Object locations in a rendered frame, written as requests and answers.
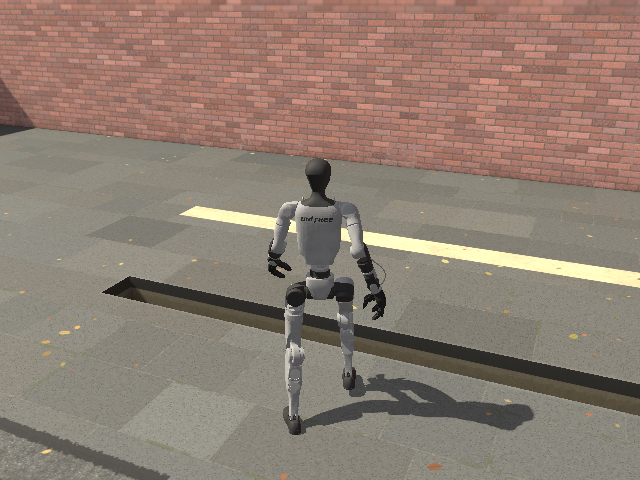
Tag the right robot upper arm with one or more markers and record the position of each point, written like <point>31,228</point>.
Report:
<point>350,212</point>

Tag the right robot hand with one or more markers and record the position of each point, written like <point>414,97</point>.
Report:
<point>379,307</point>

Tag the left robot upper arm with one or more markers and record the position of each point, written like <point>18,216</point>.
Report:
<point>286,212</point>

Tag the left robot hand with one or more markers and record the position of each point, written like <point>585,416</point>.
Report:
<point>275,272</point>

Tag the robot right thigh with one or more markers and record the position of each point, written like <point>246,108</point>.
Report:
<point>344,293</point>

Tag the robot thigh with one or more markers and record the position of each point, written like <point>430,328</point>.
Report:
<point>294,309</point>
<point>344,293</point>

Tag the robot left forearm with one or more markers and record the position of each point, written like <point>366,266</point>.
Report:
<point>273,258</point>

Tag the robot right forearm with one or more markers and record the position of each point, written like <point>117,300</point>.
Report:
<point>368,272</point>

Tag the robot left thigh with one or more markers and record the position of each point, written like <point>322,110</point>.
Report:
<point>294,309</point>

